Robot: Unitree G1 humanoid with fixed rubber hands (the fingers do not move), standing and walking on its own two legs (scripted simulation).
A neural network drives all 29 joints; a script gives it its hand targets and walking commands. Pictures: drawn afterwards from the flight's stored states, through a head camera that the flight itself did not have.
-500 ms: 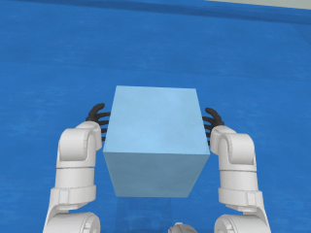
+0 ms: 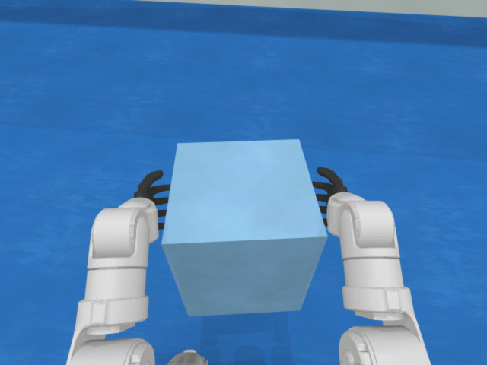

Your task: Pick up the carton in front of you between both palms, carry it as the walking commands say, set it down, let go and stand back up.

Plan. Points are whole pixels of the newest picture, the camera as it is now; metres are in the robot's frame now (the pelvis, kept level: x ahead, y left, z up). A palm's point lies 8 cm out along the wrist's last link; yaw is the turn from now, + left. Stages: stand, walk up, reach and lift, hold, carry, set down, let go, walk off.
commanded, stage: carry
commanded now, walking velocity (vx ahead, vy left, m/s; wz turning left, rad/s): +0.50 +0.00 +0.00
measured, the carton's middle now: (241, 230) +0.36 +0.01 +0.01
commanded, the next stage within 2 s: none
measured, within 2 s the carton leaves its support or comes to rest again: neither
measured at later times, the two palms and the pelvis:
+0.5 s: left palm (164, 104) +0.59 +0.18 +0.11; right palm (311, 111) +0.58 -0.12 +0.11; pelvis +0.23 +0.04 +0.00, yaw -2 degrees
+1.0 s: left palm (177, 98) +0.62 +0.15 +0.11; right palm (320, 101) +0.62 -0.15 +0.11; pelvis +0.28 +0.01 -0.01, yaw -1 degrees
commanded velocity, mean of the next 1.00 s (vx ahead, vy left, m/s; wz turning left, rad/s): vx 0.02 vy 0.00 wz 0.00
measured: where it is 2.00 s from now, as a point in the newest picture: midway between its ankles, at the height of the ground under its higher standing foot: (239, 362)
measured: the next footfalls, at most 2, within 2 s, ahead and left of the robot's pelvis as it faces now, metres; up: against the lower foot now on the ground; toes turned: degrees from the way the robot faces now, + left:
left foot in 0.24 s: +0.33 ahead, +0.13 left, +0.00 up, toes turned -11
right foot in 0.50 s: +0.29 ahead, -0.09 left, +0.00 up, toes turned -5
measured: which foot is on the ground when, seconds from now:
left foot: up 0.00-0.22, down 0.24-1.00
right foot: down 0.00-0.26, up 0.28-0.48, down 0.50-1.00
